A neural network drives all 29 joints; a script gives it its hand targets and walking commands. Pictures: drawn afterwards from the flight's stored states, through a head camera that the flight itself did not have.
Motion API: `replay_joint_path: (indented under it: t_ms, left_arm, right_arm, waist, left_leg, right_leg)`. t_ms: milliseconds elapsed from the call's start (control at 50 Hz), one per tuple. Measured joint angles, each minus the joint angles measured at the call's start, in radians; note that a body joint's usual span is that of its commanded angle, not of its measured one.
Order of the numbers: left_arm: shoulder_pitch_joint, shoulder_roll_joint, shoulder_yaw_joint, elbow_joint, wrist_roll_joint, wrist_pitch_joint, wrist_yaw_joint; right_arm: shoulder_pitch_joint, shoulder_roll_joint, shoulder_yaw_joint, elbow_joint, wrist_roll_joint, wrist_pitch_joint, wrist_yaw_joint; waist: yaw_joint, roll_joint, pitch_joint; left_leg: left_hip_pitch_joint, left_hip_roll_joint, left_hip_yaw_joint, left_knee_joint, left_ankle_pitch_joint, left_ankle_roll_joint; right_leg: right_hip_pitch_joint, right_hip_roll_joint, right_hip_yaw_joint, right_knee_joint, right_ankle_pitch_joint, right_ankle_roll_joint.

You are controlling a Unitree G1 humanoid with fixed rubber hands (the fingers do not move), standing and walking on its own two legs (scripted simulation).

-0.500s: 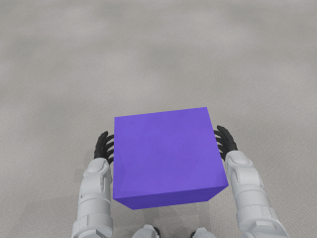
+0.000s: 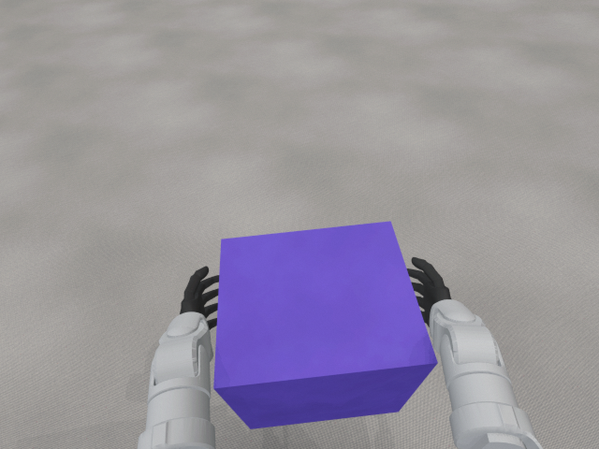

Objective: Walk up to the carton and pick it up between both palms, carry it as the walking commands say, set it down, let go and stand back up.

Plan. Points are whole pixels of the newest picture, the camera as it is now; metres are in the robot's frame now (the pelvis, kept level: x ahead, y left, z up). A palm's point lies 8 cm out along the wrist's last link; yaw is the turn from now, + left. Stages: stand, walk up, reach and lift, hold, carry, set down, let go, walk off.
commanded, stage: reach and lift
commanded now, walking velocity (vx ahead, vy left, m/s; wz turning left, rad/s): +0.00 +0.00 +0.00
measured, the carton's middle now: (316, 331) +0.30 +0.02 -0.07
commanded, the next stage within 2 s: hold in 1.54 s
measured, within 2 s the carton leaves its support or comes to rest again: neither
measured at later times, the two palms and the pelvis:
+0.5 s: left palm (182, 316) +0.27 +0.19 +0.05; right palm (447, 304) +0.29 -0.15 +0.04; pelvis +0.00 +0.00 +0.01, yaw +1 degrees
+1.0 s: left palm (200, 306) +0.28 +0.17 +0.05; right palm (467, 317) +0.28 -0.17 +0.04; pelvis +0.00 +0.00 +0.01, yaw +0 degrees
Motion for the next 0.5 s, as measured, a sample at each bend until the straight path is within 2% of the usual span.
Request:
replay_joint_path:
  t_ms: [380, 500]
  left_arm:
    - [0.073, 0.001, -0.040, -0.167, 0.004, 0.161, -0.019]
    - [0.054, 0.001, -0.038, -0.177, 0.018, 0.191, -0.031]
  right_arm:
    - [0.074, 0.019, 0.046, -0.156, 0.005, 0.149, 0.002]
    - [0.067, 0.029, 0.031, -0.182, -0.003, 0.184, 0.005]
  waist:
    - [-0.006, 0.008, 0.028]
    - [-0.013, 0.004, 0.040]
  left_leg:
    - [0.203, 0.006, -0.010, -0.088, 0.020, -0.001]
    - [0.227, 0.006, -0.012, -0.105, 0.029, 0.000]
  right_leg:
    - [0.209, -0.007, -0.016, -0.094, 0.020, -0.008]
    - [0.233, -0.009, -0.021, -0.108, 0.027, -0.008]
